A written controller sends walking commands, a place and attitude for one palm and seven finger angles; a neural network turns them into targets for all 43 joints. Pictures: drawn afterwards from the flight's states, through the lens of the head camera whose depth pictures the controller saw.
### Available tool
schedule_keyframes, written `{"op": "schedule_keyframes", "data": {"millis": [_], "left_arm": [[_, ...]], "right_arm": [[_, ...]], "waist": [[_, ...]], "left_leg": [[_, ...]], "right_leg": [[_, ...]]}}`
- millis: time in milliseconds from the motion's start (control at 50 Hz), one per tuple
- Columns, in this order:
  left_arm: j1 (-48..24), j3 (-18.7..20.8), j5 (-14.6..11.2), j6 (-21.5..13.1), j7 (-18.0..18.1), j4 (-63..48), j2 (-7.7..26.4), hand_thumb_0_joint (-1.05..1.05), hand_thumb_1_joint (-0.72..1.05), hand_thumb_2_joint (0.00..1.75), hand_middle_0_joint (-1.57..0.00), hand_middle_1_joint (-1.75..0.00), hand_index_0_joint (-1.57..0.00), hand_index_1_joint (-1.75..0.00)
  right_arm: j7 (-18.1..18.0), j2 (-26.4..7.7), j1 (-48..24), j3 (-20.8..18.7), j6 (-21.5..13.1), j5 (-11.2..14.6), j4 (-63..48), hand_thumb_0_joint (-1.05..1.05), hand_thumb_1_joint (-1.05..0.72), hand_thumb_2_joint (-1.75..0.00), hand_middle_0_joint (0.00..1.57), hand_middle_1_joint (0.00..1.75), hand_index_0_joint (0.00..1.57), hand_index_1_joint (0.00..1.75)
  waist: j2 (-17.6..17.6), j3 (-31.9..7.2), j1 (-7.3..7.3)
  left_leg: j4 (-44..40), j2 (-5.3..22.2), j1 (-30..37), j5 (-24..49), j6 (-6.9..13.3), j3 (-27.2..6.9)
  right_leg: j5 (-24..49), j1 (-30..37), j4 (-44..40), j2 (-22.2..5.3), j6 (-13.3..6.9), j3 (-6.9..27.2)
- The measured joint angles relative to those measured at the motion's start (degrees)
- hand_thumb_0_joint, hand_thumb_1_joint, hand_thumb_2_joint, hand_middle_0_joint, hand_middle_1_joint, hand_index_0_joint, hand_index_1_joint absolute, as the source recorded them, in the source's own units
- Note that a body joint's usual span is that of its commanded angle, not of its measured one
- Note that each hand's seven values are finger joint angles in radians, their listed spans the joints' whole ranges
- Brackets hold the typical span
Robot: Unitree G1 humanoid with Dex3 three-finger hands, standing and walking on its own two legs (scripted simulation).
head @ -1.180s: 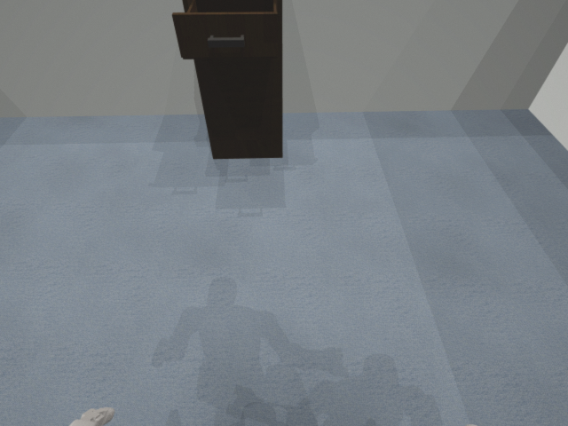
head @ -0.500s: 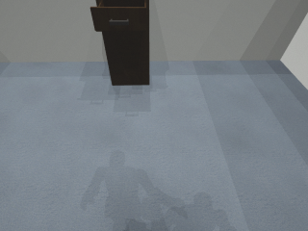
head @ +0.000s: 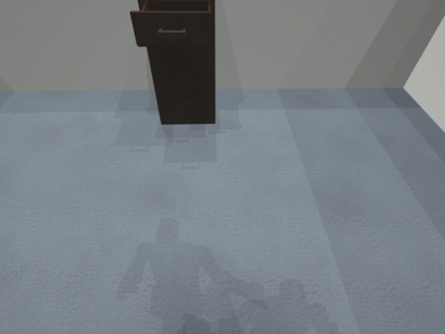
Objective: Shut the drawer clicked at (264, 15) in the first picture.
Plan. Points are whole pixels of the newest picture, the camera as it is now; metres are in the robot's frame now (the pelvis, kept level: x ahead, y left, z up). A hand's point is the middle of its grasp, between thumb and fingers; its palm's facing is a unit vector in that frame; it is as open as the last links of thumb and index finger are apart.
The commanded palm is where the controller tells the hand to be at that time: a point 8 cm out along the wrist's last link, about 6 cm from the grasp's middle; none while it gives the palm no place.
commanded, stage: look at it before walking up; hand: left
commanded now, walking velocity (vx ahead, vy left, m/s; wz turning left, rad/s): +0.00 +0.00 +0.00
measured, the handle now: (172, 32) +1.27 +0.29 +0.00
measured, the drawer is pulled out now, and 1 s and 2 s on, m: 0.30 0.30 0.30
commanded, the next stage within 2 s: walk to a spot facing it in 0.26 s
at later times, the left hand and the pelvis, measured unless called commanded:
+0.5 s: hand out of the picture +0.07 +0.23 -0.17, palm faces -0.02 -0.95 -0.30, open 7.4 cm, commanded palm none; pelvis +0.02 +0.00 +0.00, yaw +0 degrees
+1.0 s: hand (152, 279) +0.27 +0.18 -0.19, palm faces -0.05 -0.98 -0.20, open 7.3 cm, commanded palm none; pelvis +0.18 +0.00 -0.02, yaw -1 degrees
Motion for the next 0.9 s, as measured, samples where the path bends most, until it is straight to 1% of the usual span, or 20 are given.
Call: {"op": "schedule_keyframes", "data": {"millis": [400,460,560,600,640,660,700,740,780,800,840,900], "left_arm": [[0.11,0.06,-0.06,-0.01,0.15,0.5,0.23,0.0,0.91,0.9,-0.2,-0.3,-0.2,-0.3],[1.15,0.12,0.11,0.42,0.46,0.46,-0.71,0.0,0.91,0.9,-0.2,-0.3,-0.2,-0.3],[5.68,0.66,0.28,0.6,-0.25,-0.26,-3.66,0.0,0.91,0.9,-0.2,-0.3,-0.2,-0.3],[7.83,1.01,0.24,0.36,-0.37,-0.21,-4.94,0.0,0.91,0.9,-0.2,-0.3,-0.2,-0.3],[9.98,1.41,0.22,0.35,-0.45,0.29,-5.89,0.0,0.91,0.9,-0.2,-0.3,-0.2,-0.3],[10.98,1.59,0.23,0.54,-0.51,0.71,-6.29,0.0,0.91,0.9,-0.2,-0.3,-0.2,-0.3],[12.05,1.74,0.46,1.1,-0.5,1.83,-7.21,0.0,0.91,0.9,-0.2,-0.3,-0.2,-0.3],[11.74,2.04,0.61,1.18,-0.71,2.42,-7.81,0.0,0.91,0.9,-0.2,-0.3,-0.2,-0.3],[10.47,2.39,0.64,1.03,-1.04,2.11,-8.17,0.01,0.91,0.9,-0.2,-0.3,-0.2,-0.3],[9.6,2.52,0.64,0.97,-1.2,1.7,-8.36,0.01,0.91,0.9,-0.2,-0.3,-0.2,-0.3],[7.56,2.69,0.61,0.81,-1.48,0.65,-8.78,0.01,0.91,0.9,-0.2,-0.3,-0.2,-0.3],[4.17,3.25,0.56,0.67,-1.29,-0.72,-8.35,0.01,0.93,0.9,-0.2,-0.3,-0.2,-0.3]], "right_arm": [[-0.18,-0.22,-0.51,0.1,0.08,0.06,0.4,0.0,-0.9,-0.9,0.2,0.3,0.2,0.3],[-0.25,0.54,0.43,0.18,0.52,-0.31,0.4,0.0,-0.91,-0.9,0.2,0.3,0.2,0.3],[0.1,3.04,5.01,0.05,0.83,-0.75,0.05,0.0,-0.91,-0.9,0.2,0.3,0.2,0.3],[0.19,4.22,7.21,-0.14,0.52,-0.68,0.12,0.0,-0.91,-0.9,0.2,0.3,0.2,0.3],[0.22,5.71,9.13,-0.28,-0.09,-0.6,0.43,0.0,-0.91,-0.9,0.2,0.3,0.2,0.3],[0.24,6.49,10.0,-0.38,-0.59,-0.68,0.49,0.0,-0.91,-0.9,0.2,0.3,0.2,0.3],[-0.25,8.01,11.96,-0.68,-2.01,-0.83,0.35,0.0,-0.91,-0.9,0.2,0.3,0.2,0.3],[-0.9,9.66,14.3,-0.72,-3.09,-0.68,0.48,0.0,-0.91,-0.9,0.2,0.3,0.2,0.3],[-1.27,11.18,16.69,-0.66,-3.61,-0.63,1.33,0.0,-0.91,-0.9,0.2,0.3,0.2,0.3],[-1.4,11.82,17.82,-0.64,-3.74,-0.59,1.95,0.0,-0.91,-0.9,0.2,0.3,0.2,0.3],[-1.62,12.81,19.83,-0.65,-3.82,-0.55,3.28,0.0,-0.91,-0.9,0.2,0.3,0.2,0.3],[-1.74,13.7,22.08,-0.79,-3.69,-0.69,4.95,0.0,-0.91,-0.9,0.2,0.3,0.2,0.3]], "waist": [[-0.05,0.44,0.11],[0.16,-0.64,0.19],[0.58,-2.55,0.34],[0.56,-2.73,0.24],[-0.56,-2.57,0.35],[-1.29,-2.49,0.44],[-1.76,-2.0,0.05],[-1.98,-0.98,-0.69],[-2.02,0.01,-1.08],[-1.92,0.46,-1.18],[-1.54,1.32,-1.33],[-0.83,2.73,-1.93]], "left_leg": [[-0.91,-0.01,0.88,-0.24,-0.02,-0.07],[1.15,0.2,0.16,-1.91,-0.02,-0.07],[8.8,0.96,-2.47,-10.41,0.94,-0.07],[10.38,1.56,-2.7,-10.33,1.22,0.57],[10.25,1.11,-1.54,-8.99,1.03,1.62],[10.21,0.61,-0.85,-9.91,1.24,2.36],[9.16,0.25,0.89,-11.36,1.88,3.56],[6.24,0.05,3.26,-10.82,2.05,4.02],[2.72,-0.09,5.7,-9.89,2.14,4.04],[0.98,-0.1,6.89,-9.46,2.08,4.01],[-2.08,-0.08,9.15,-8.9,1.82,4.0],[-4.9,0.24,12.32,-9.29,1.09,4.08]], "right_leg": [[-0.26,0.92,-0.93,-0.03,0.04,-0.08],[-1.26,0.64,0.16,0.17,0.06,-0.11],[-4.57,0.32,2.87,0.61,-0.3,-0.76],[-6.06,0.7,3.94,0.54,-0.04,-1.28],[-8.18,0.83,6.12,-0.32,0.36,-0.88],[-9.57,0.0,8.84,-0.87,-0.24,-0.6],[-13.85,-4.31,20.25,-1.12,-0.76,-1.24],[-14.13,-9.42,30.53,-1.64,-0.85,-2.63],[-12.15,-13.86,34.98,-2.7,-0.45,-4.05],[-10.72,-15.76,35.35,-3.31,-0.21,-4.61],[-7.72,-18.75,33.23,-4.44,0.08,-5.45],[-4.05,-20.43,24.72,-5.22,-0.11,-6.67]]}}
